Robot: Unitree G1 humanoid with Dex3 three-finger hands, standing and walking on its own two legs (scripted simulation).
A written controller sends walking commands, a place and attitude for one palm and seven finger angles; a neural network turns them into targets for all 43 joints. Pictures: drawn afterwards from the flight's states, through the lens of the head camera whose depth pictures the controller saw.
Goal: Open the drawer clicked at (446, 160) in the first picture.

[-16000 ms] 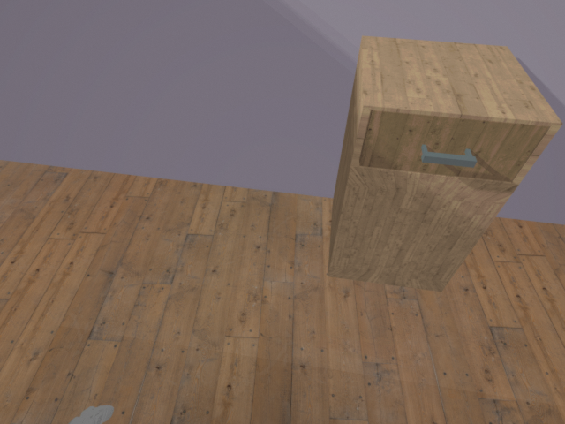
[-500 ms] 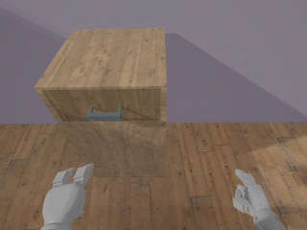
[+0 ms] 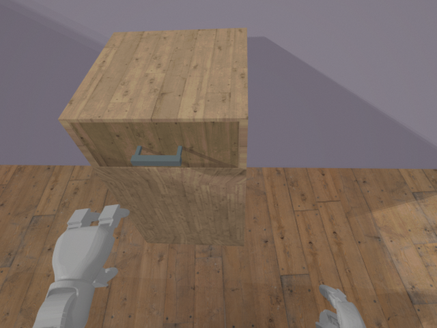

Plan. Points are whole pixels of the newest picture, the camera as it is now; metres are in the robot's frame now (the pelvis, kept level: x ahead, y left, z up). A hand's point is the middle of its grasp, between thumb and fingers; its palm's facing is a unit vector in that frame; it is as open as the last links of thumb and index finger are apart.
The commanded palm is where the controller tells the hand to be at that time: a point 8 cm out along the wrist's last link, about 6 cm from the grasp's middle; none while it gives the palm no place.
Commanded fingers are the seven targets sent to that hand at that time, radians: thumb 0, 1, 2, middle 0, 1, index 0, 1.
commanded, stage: raise the hand with hooked fingers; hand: left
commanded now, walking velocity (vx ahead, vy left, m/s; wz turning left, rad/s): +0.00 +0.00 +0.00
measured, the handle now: (157, 154) +0.52 +0.22 -0.05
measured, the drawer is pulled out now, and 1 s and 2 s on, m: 0.00 0.00 0.00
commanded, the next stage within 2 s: move the hooked fingers above the handle in 1.04 s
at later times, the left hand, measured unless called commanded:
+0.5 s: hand (84, 205) +0.29 +0.27 +0.07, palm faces +0.05 -0.09 -0.99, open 13.7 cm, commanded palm +0.27 +0.27 +0.14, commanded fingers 0.00 -0.50 0.30 -0.30 -1.20 -0.30 -1.20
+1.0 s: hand (88, 194) +0.31 +0.26 +0.09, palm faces +0.04 -0.09 -1.00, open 13.9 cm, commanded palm +0.28 +0.26 +0.15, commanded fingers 0.00 -0.50 0.30 -0.30 -1.20 -0.30 -1.20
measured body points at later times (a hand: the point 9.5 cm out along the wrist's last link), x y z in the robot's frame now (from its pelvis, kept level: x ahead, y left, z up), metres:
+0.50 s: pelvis +0.01 +0.03 +0.02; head +0.03 +0.00 +0.47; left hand +0.29 +0.27 +0.13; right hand +0.23 -0.18 -0.08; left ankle -0.01 +0.13 -0.71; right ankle +0.01 -0.10 -0.71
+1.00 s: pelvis +0.01 +0.02 +0.02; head +0.04 -0.01 +0.47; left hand +0.30 +0.26 +0.14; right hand +0.18 -0.22 -0.10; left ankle -0.01 +0.13 -0.71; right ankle +0.01 -0.10 -0.71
